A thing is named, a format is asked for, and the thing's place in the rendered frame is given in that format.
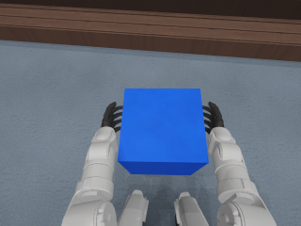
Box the carton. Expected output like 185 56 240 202
118 89 209 175

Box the robot left hand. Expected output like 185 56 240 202
101 102 123 133

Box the right robot forearm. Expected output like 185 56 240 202
207 127 270 213

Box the left robot thigh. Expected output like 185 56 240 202
117 194 149 226

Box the robot right upper arm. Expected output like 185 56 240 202
216 201 277 226

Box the robot right hand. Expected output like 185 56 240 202
202 102 225 134

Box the right robot thigh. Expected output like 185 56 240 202
174 196 209 226

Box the left robot forearm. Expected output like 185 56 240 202
61 126 118 226

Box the robot left upper arm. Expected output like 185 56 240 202
62 199 118 226

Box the robot thigh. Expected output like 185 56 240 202
117 194 149 226
174 196 209 226

